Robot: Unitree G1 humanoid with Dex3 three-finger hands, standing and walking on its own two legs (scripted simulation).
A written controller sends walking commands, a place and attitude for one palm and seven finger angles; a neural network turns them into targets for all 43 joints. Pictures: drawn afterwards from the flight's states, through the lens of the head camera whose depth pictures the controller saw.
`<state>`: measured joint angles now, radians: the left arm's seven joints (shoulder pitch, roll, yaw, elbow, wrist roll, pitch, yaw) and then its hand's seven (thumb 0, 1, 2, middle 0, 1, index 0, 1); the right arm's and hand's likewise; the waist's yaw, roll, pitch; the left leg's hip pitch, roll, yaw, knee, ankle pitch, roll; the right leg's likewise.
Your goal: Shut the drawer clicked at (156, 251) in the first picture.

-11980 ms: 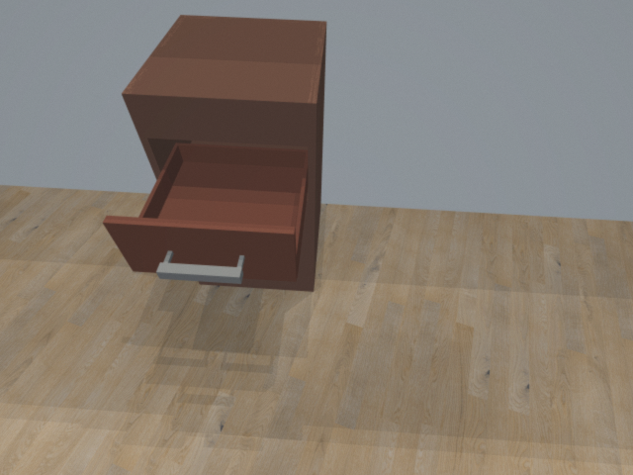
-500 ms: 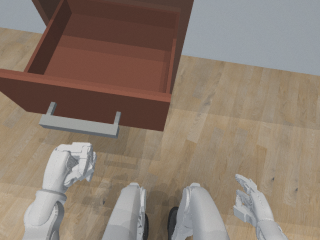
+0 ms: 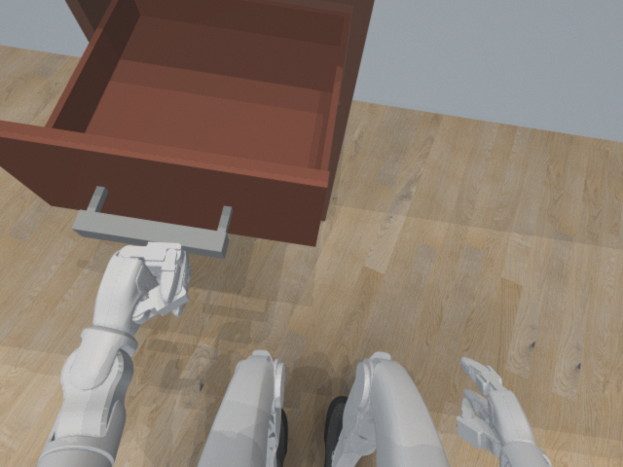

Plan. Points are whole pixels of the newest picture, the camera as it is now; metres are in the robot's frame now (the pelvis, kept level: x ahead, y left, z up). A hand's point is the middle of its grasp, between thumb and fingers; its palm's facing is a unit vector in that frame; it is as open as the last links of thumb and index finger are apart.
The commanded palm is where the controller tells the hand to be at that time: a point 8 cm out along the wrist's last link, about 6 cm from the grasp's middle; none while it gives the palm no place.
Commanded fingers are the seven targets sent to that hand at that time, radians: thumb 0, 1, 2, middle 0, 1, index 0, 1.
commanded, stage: push the drawer shut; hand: left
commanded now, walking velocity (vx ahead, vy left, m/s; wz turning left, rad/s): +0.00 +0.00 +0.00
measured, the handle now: (158, 219) +0.39 +0.22 +0.00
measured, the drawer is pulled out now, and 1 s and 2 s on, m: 0.27 0.14 0.02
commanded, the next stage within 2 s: none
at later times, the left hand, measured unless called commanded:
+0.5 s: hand (196, 235) +0.38 +0.18 -0.01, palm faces -0.11 -0.99 -0.06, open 3.0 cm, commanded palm +0.40 +0.21 +0.01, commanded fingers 0.00 0.90 0.90 -1.40 -1.60 -1.40 -1.60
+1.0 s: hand (206, 189) +0.45 +0.17 -0.01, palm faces -0.11 -0.99 -0.06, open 2.9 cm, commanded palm +0.45 +0.21 +0.01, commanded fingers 0.00 0.90 0.90 -1.40 -1.60 -1.40 -1.60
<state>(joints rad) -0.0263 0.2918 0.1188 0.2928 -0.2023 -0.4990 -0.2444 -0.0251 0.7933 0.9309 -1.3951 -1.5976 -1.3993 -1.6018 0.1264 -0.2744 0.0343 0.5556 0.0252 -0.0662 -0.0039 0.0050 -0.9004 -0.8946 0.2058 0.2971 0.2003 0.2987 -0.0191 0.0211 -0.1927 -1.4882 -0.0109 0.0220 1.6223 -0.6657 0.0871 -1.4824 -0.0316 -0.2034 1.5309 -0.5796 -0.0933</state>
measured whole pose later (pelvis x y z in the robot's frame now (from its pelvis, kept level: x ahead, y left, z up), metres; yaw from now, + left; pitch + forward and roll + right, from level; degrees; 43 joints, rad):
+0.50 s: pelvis -0.02 +0.01 +0.00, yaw +0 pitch +30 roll -5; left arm -0.39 0.33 0.13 0.61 -0.16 -0.46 -0.20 -0.01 0.75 0.95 -1.40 -1.60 -1.40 -1.60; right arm 0.17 -0.29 0.05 0.60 0.02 -0.09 -0.02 0.00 -0.90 -0.89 0.21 0.30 0.20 0.30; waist -0.07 0.03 -0.19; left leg -1.52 -0.02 0.03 1.61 -0.62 0.10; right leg -1.50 -0.04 -0.20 1.51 -0.53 -0.08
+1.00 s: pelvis -0.01 +0.02 +0.00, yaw -1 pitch +32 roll -6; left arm -0.62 0.36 0.21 0.86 -0.11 -0.53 -0.21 -0.02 0.73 0.92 -1.40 -1.60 -1.40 -1.60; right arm 0.20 -0.28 0.05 0.62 0.00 -0.01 0.00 0.00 -0.90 -0.89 0.21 0.30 0.20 0.30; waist -0.12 0.04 -0.18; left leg -1.54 -0.01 0.03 1.60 -0.64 0.11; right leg -1.52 -0.03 -0.19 1.50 -0.54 -0.07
